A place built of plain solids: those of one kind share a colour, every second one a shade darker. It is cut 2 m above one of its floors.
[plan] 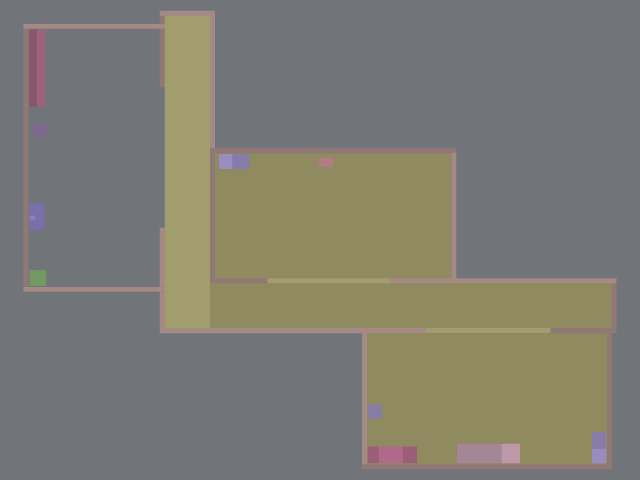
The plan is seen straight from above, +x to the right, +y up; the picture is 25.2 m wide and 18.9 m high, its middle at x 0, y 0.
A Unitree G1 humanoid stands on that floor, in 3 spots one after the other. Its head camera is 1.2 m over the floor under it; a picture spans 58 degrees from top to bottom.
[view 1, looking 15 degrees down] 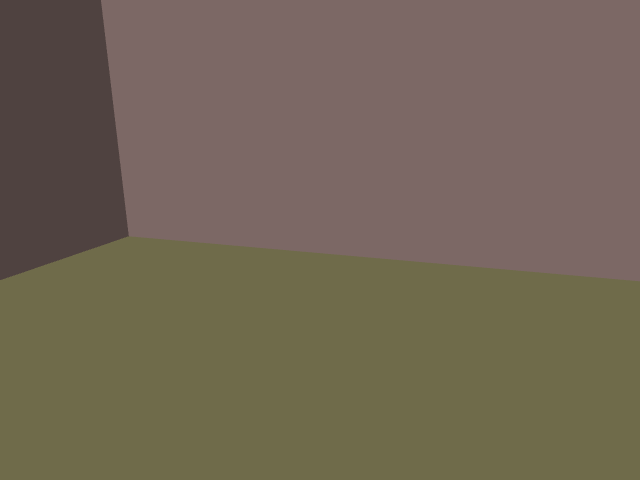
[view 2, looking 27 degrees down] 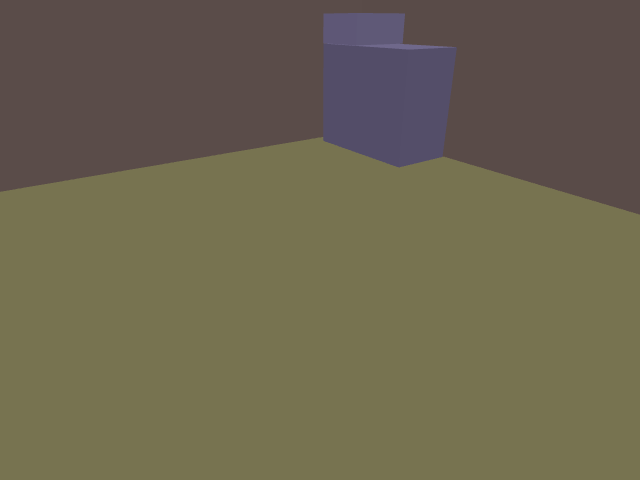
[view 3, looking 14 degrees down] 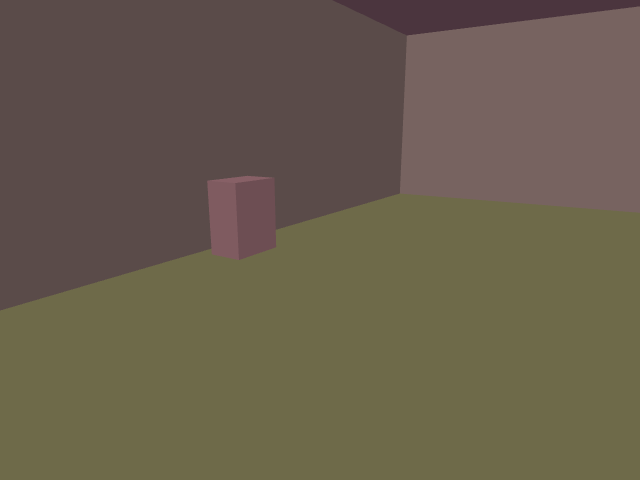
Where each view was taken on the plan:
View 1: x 1.35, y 0.04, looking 17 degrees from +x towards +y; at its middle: wall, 4.13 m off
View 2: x -0.09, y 0.04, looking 145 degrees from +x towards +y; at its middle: floor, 2.64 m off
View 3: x -2.99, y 0.04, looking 33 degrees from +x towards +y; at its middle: floor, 4.96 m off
